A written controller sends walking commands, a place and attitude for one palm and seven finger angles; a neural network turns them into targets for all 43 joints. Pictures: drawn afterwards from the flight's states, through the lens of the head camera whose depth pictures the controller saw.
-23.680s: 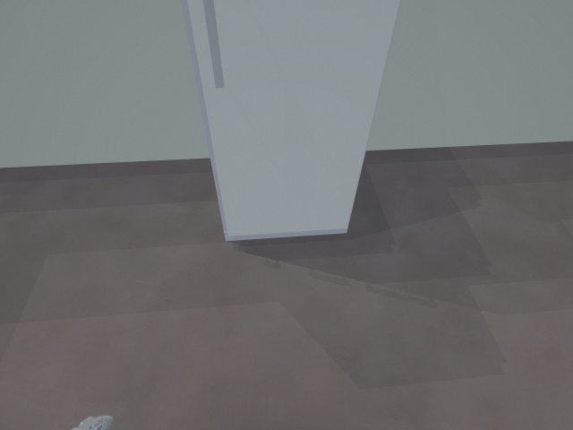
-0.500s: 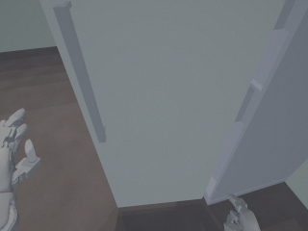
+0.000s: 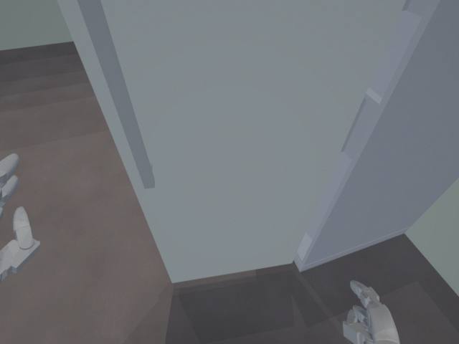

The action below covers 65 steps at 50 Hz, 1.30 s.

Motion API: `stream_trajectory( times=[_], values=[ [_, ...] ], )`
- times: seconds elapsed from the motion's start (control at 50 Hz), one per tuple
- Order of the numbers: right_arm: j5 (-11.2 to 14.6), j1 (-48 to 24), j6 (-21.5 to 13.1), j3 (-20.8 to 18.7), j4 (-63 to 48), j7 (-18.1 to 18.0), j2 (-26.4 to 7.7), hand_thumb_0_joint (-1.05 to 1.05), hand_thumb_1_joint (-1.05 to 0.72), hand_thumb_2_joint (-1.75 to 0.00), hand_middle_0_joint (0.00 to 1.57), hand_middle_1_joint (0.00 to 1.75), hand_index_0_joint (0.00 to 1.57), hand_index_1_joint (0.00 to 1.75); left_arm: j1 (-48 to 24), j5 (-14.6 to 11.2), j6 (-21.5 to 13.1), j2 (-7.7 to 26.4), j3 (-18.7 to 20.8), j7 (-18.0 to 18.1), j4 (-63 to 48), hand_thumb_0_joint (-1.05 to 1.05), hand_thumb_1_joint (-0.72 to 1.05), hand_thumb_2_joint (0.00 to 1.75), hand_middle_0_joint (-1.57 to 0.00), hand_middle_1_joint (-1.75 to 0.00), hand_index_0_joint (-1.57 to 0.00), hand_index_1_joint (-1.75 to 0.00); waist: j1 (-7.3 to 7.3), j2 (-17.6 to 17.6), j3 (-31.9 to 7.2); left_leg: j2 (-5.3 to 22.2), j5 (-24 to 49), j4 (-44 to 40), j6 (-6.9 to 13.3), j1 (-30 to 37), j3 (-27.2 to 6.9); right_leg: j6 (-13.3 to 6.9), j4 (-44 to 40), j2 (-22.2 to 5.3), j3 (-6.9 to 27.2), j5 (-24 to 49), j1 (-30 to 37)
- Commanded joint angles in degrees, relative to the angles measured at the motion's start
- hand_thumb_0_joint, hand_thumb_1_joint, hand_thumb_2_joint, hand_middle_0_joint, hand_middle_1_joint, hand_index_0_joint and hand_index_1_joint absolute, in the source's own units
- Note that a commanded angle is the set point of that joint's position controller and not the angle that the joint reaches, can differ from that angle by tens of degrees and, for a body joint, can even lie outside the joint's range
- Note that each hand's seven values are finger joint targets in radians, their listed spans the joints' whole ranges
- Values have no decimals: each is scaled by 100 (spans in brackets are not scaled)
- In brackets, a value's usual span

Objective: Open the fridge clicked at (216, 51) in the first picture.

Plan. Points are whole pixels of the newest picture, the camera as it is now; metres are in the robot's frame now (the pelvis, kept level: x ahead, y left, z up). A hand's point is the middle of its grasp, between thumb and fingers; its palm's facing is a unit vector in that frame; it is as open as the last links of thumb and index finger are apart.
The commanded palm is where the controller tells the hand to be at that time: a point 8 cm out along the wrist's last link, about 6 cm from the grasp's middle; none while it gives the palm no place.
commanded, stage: step back with the hand held close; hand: left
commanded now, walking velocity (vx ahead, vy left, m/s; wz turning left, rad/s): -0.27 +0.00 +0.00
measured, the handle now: (126, 103) +0.43 +0.21 +0.21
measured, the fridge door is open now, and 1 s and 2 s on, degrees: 80 80 80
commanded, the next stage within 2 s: stop stepping back and stand still in 1.10 s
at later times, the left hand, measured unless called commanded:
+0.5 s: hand out of the picture +0.13 +0.29 +0.16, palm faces +0.50 -0.76 -0.41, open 7.4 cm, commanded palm +0.06 +0.32 +0.18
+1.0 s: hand out of the picture +0.06 +0.27 +0.16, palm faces +0.39 -0.80 -0.46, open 7.4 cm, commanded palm +0.00 +0.30 +0.18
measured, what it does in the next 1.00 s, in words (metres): walks backwards: right foot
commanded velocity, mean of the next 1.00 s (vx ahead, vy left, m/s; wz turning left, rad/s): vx -0.35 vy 0.00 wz -0.06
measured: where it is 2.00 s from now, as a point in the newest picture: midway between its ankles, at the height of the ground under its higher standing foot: outside the picture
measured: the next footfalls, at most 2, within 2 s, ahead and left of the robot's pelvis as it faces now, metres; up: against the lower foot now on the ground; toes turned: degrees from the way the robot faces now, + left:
right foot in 0.66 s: -0.13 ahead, -0.11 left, +0.00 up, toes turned +1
left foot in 1.18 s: -0.11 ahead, +0.12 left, +0.00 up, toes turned +1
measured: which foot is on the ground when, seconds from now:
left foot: down 0.00-0.98, up 1.00-1.00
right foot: down 0.00-0.48, up 0.50-0.64, down 0.66-1.00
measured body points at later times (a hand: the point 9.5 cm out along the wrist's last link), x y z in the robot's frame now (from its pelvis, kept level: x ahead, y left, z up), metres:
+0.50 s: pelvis -0.06 +0.02 -0.01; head -0.06 +0.04 +0.44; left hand +0.09 +0.33 +0.18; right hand +0.12 -0.22 -0.08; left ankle +0.05 +0.10 -0.74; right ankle +0.00 -0.14 -0.73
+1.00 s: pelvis -0.14 +0.01 -0.01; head -0.13 +0.03 +0.44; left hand +0.03 +0.31 +0.19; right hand +0.06 -0.22 -0.07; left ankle +0.02 +0.10 -0.73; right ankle -0.17 -0.11 -0.74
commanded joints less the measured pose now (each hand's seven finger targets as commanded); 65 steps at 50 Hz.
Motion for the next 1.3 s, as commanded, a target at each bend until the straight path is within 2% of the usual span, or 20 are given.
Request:
stream_trajectory(
  times=[0.0, 0.18, 0.36, 0.4, 0.48, 0.56, 0.64, 0.7, 0.76, 0.8, 0.86, 0.92, 0.96, 0.98, 1.02, 1.1, 1.14, 1.18, 1.2, 1.28],
  values=[
    [-1, -535, -389, -241, -924, -95, -719, 0, -90, -90, 20, 30, 20, 30, -366, 48, -495, 1044, 867, 188, -1138, 0, 90, 90, -20, -30, -20, -30, 6, 323, -620, 443, -662, -859, 153, -252, -693, -126, -222, 50, 144, -49, 182],
    [-12, -383, -694, -265, -866, -68, -717, 0, -90, -90, 20, 30, 20, 30, -373, 228, -769, 947, 879, 260, -1246, 0, 90, 90, -20, -30, -20, -30, 11, 434, -457, 530, -2190, -958, 253, -1298, -1005, -191, 2, 166, 314, -920, 340],
    [-58, -195, -927, -240, -530, -88, -640, 0, -90, -90, 20, 30, 20, 30, -581, 209, -929, 945, 794, 338, -1315, 0, 90, 90, -20, -30, -20, -30, -97, 5, -467, 276, -1518, 66, 0, -22, -736, -386, -604, -168, 648, -1497, -1254],
    [-60, -250, -971, -258, -501, -117, -705, 0, -90, -90, 20, 30, 20, 30, -739, 230, -962, 1021, 842, 353, -1414, 0, 90, 90, -20, -30, -20, -30, -109, 318, -435, 426, -1867, -287, 29, -134, -972, -318, -386, 10, 517, -1586, -1215],
    [-110, -377, -1041, -327, -583, -101, -718, 0, -90, -90, 20, 30, 20, 30, -698, 335, -1003, 928, 966, 277, -1356, 0, 90, 90, -20, -30, -20, -30, 27, 1342, -732, 1466, -3052, -2002, 591, -2038, -2228, -161, 2020, 771, 221, -370, 972],
    [-150, -393, -989, -327, -550, 61, -605, 0, -90, -90, 20, 30, 20, 30, -199, 234, -986, 896, 939, 161, -1341, 0, 90, 90, -20, -30, -20, -30, 44, 1129, -606, 1256, -2479, -1591, 462, -1756, -1789, -349, 1011, 689, 252, -983, 734],
    [-179, -320, -822, -217, -301, 103, -359, 0, -90, -90, 20, 30, 20, 30, -525, 59, -1072, 1199, 871, 183, -1514, 0, 90, 90, -20, -30, -20, -30, -62, -377, -856, 366, -58, 772, -276, 763, -377, -835, -1058, -943, 1812, 498, -1470],
    [-77, -457, -838, -273, -308, -51, -423, 0, -90, -90, 20, 30, 20, 30, -1042, 150, -935, 1333, 798, 223, -1515, 0, 90, 90, -20, -30, -20, -30, -153, -757, -1126, 169, 1117, 869, -205, 1206, -103, -397, -362, -611, 1014, 2837, -1213],
    [-60, -523, -695, -271, -473, -78, -556, 0, -90, -90, 20, 30, 20, 30, -639, 62, -847, 1212, 827, 145, -1399, 0, 90, 90, -20, -30, -20, -30, -41, 688, -1393, 899, 2574, -492, 109, 1448, -914, -9, 583, 495, 353, 865, -835],
    [-178, -617, -771, -343, -572, -30, -625, 0, -90, -90, 20, 30, 20, 30, -456, 13, -870, 1231, 998, 106, -1430, 0, 90, 90, -20, -30, -20, -30, 64, 1559, -1439, 1690, 285, -1825, 471, 295, -2037, -150, 2012, 818, 483, -1532, -89],
    [-127, -577, -799, -344, -575, 108, -505, 0, -90, -90, 20, 30, 20, 30, -73, -55, -704, 1028, 970, 122, -1553, 0, 90, 90, -20, -30, -20, -30, 117, 1055, -1137, 1482, -1410, -2062, 354, -686, -1275, -370, 1678, 728, 141, -1560, 399],
    [-103, -517, -704, -327, -614, 155, -475, 0, -90, -90, 20, 30, 20, 30, 198, -134, -657, 1028, 886, 109, -1623, 0, 90, 90, -20, -30, -20, -30, 70, 695, -1065, 1024, -1378, -1259, -78, -695, -793, -471, -229, 344, 212, -1141, 498],
    [-71, -315, -616, -294, -502, 139, -339, 0, -90, -90, 20, 30, 20, 30, -78, -25, -740, 1385, 961, 166, -1794, 0, 90, 90, -20, -30, -20, -30, -5, -1144, -867, 34, -839, 1865, -473, 437, -91, -1060, -1952, -1627, 2390, -1189, -1781],
    [-113, -371, -680, -299, -492, 130, -392, 0, -90, -90, 20, 30, 20, 30, -484, 72, -700, 1399, 871, 216, -1859, 0, 90, 90, -20, -30, -20, -30, 85, -1327, -519, -197, -1337, 3150, -467, -124, -206, -1362, -1867, -1957, 2364, -652, -2162],
    [-141, -376, -717, -235, -354, 88, -267, 0, -90, -90, 20, 30, 20, 30, -623, 158, -574, 1172, 756, 235, -1453, 0, 90, 90, -20, -30, -20, -30, -101, -1105, -238, 41, -1374, 3305, -360, -647, -404, -1236, -1131, -1543, 1496, 1244, -1575],
    [-109, -570, -663, -107, -311, -163, -403, 0, -90, -90, 20, 30, 20, 30, -894, 250, -573, 1214, 680, 300, -1301, 0, 90, 90, -20, -30, -20, -30, -148, -206, -324, 10, -221, -128, -289, -199, -53, -661, 230, -838, 828, 3718, -238],
    [-38, -351, -692, -264, -434, -157, -630, 0, -90, -90, 20, 30, 20, 30, -840, 233, -732, 1363, 840, 283, -1673, 0, 90, 90, -20, -30, -20, -30, 29, 943, -1183, 1085, 3401, -644, 68, 704, -913, -118, 1176, 150, 327, 1478, -180],
    [-17, -157, -878, -418, -548, 6, -641, 0, -90, -90, 20, 30, 20, 30, -91, 82, -798, 1283, 1015, 198, -1423, 0, 90, 90, -20, -30, -20, -30, 73, 772, -1607, 1613, 3999, -577, 520, 1254, -1377, -163, 1902, 530, 399, -1124, -782],
    [-132, -287, -1016, -386, -611, 45, -633, 0, -90, -90, 20, 30, 20, 30, 208, -22, -757, 1353, 1137, 127, -1774, 0, 90, 90, -20, -30, -20, -30, 118, 1588, -1719, 1755, 3106, -998, 579, 948, -1785, -146, 2625, 559, 452, -1810, -720],
    [-19, -98, -1151, -352, -502, 176, -580, 0, -90, -90, 20, 30, 20, 30, 672, 23, -626, 1042, 1032, 246, -2062, 0, 90, 90, -20, -30, -20, -30, -50, 844, -1160, 1398, -620, -1411, 541, 96, -1451, -181, 1801, 436, 211, -1373, -210]
  ],
)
